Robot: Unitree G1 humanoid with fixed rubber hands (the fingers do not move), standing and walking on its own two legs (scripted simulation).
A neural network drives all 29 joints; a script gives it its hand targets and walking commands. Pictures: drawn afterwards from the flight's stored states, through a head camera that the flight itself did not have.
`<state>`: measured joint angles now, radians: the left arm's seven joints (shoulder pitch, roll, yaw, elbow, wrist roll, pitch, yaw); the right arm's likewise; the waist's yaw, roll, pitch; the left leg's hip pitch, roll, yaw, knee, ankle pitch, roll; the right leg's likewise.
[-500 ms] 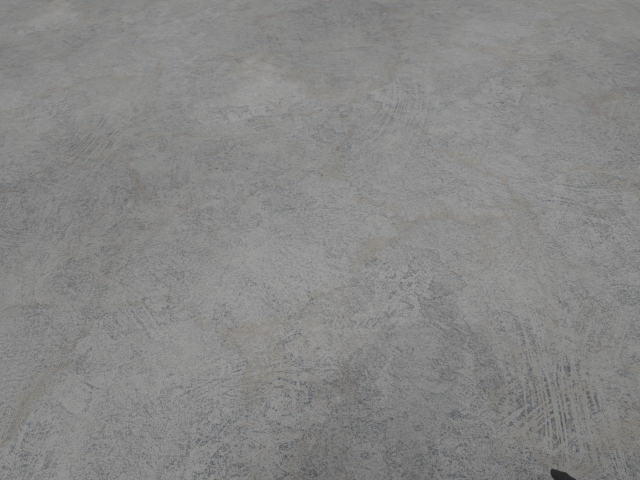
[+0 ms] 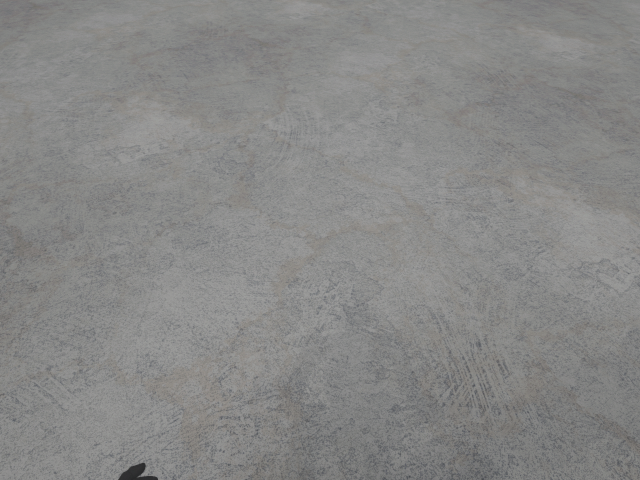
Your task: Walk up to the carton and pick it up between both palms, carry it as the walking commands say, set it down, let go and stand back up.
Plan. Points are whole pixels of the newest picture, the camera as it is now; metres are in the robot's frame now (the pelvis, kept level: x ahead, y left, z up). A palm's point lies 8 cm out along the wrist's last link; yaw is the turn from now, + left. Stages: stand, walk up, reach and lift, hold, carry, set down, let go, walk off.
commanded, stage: walk up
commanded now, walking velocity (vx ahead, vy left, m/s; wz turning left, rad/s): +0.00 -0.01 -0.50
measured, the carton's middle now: out of the picture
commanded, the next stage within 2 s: none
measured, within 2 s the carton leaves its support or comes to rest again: neither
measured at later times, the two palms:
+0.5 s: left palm out of the picture +0.14 +0.17 -0.10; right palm out of the picture -0.01 -0.35 -0.13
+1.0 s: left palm (230, 455) +0.21 +0.15 -0.13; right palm out of the picture -0.08 -0.32 -0.10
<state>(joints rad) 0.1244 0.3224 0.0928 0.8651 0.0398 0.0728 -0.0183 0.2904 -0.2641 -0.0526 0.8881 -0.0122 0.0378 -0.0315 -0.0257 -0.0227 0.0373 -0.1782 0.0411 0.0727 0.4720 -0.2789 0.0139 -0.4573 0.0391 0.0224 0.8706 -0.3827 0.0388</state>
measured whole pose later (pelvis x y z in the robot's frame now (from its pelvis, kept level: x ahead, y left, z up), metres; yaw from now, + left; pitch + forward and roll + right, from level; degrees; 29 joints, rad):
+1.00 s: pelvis -0.01 -0.04 +0.00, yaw -31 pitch +0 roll -2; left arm 0.17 0.29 0.07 0.87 0.02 0.07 -0.03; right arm 0.19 -0.26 -0.05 0.87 -0.02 0.01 -0.04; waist 0.00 -0.02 0.08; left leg -0.16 0.08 0.11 0.43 -0.26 0.00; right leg -0.43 0.00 -0.02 0.93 -0.43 0.04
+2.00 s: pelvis -0.04 -0.09 -0.01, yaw -62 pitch +0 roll +0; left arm 0.10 0.29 0.06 0.82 0.02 0.05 -0.04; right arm 0.26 -0.29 -0.05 0.88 -0.05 0.03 -0.02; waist -0.04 0.01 0.06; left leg -0.23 0.18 0.25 0.57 -0.31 -0.06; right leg -0.27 -0.03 -0.08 0.54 -0.27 0.00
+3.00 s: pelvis -0.08 -0.09 +0.00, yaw -93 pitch +0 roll +1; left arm 0.14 0.29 0.06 0.85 0.02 0.03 -0.01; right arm 0.17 -0.33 -0.04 0.86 -0.01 0.05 -0.01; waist 0.00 0.03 0.10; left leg -0.41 0.08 0.07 1.00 -0.48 -0.05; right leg -0.27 0.03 0.00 0.53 -0.25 -0.05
